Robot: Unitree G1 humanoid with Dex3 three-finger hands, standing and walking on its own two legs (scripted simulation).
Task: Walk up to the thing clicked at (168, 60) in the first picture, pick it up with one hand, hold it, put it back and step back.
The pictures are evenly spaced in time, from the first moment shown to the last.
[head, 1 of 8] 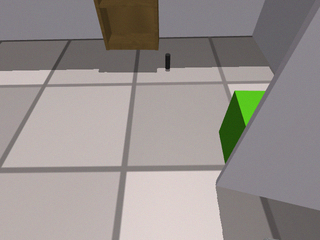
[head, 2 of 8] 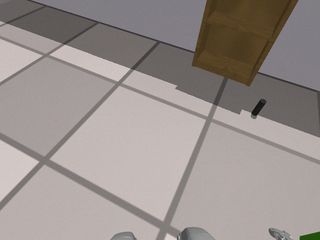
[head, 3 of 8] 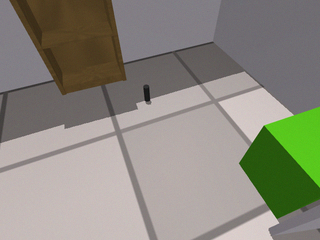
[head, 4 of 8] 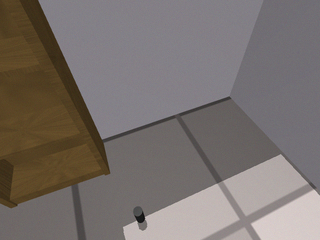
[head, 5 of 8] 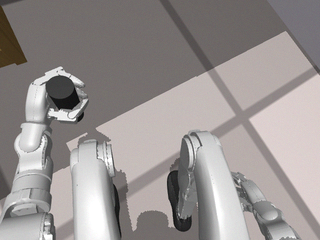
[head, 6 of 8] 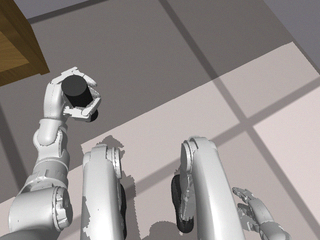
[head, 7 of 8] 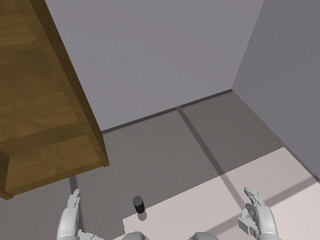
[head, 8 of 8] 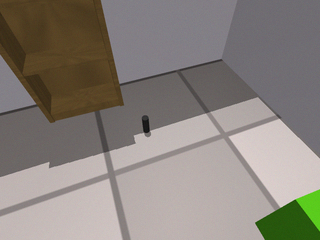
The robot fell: no
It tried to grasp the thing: yes
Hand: left
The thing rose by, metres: 0.70
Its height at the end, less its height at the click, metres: +0.00
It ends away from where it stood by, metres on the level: 0.01
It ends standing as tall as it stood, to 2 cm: yes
